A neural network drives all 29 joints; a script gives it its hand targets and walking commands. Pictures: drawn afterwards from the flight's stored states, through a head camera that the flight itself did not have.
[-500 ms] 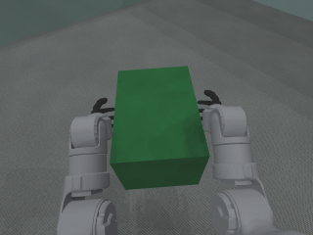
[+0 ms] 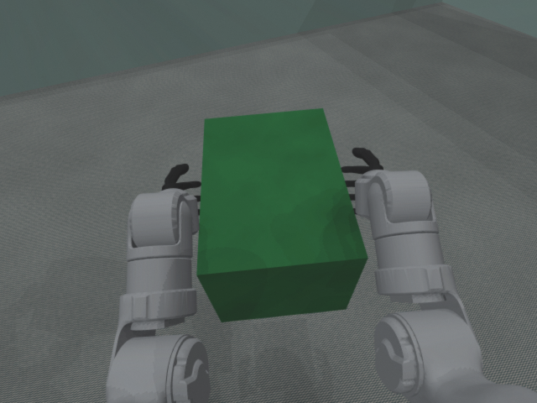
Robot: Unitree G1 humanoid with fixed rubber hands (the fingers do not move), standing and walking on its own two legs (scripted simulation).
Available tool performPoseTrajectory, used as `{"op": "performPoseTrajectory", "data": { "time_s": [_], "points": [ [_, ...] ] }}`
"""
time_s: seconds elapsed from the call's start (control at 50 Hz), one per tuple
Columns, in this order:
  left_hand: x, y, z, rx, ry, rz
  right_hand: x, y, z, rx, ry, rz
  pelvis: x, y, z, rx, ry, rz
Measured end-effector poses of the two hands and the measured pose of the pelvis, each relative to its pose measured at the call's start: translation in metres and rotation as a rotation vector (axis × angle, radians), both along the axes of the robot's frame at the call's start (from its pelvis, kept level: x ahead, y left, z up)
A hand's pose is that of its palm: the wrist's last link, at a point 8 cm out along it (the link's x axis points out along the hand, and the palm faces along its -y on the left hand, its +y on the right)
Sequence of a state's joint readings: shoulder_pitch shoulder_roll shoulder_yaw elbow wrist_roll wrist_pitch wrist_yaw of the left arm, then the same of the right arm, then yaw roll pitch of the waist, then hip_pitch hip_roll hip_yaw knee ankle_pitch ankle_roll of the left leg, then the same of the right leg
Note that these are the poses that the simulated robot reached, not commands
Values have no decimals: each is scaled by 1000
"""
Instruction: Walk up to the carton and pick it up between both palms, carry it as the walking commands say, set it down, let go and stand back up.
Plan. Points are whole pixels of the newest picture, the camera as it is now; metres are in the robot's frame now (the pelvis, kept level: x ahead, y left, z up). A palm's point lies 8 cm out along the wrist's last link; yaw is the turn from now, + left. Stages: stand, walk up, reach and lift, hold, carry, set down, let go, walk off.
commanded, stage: carry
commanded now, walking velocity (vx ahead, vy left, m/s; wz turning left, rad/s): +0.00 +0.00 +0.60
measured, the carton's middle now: (273, 212) +0.42 -0.03 +0.05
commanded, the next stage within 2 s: none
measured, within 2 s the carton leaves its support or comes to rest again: neither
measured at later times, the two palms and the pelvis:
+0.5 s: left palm (82, 287) +0.26 +0.20 +0.14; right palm (307, 222) +0.33 -0.07 +0.13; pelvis -0.07 -0.01 +0.01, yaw +18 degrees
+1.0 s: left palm out of the picture +0.11 +0.29 +0.13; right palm (213, 293) +0.26 +0.06 +0.11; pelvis -0.13 -0.02 +0.01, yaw +35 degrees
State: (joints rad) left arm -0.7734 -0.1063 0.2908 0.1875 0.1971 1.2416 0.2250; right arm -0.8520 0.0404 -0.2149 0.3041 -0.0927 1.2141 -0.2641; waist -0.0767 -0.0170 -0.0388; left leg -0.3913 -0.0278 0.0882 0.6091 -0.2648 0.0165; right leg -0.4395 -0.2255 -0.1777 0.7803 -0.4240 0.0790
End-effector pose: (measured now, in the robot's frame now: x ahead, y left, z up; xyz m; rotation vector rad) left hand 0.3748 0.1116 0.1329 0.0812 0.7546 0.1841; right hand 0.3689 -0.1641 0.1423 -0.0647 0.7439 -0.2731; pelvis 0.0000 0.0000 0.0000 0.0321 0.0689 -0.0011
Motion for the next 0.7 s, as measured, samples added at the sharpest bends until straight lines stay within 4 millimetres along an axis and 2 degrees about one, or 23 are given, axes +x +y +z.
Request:
{"op": "performPoseTrajectory", "data": {
  "time_s": [0.1, 0.18, 0.26, 0.36, 0.42, 0.48, 0.58, 0.64, 0.7],
  "points": [
    [-30, 54, -19, -24, 72, 105, -7, 55, -15, -34, 72, 90, -14, 0, 5, -33, 0, 42],
    [-53, 79, -18, -14, 58, 194, -8, 82, -20, -8, 59, 163, -27, -5, 4, -37, 7, 91],
    [-69, 85, -11, 7, 33, 249, -12, 90, -24, 29, 35, 212, -39, -12, 1, -36, 13, 140],
    [-90, 75, -10, 35, 49, 280, -29, 82, -34, 66, 51, 228, -50, -18, 4, -35, 2, 210],
    [-100, 74, -5, 41, 53, 291, -35, 82, -27, 67, 55, 230, -59, -16, 11, -14, -7, 259],
    [-107, 84, 4, 37, 33, 297, -36, 93, -15, 64, 35, 247, -67, -11, 13, 2, -4, 299],
    [-132, 120, 7, 22, 4, 342, -42, 133, -2, 38, 7, 322, -79, 6, 4, 0, 0, 367],
    [-157, 150, -2, 3, 18, 389, -55, 168, -5, 6, 22, 382, -86, 12, 2, -3, -2, 385],
    [-187, 176, -13, -25, 59, 453, -72, 199, -14, -25, 62, 437, -94, 9, 5, -27, -7, 410]
  ]
}}
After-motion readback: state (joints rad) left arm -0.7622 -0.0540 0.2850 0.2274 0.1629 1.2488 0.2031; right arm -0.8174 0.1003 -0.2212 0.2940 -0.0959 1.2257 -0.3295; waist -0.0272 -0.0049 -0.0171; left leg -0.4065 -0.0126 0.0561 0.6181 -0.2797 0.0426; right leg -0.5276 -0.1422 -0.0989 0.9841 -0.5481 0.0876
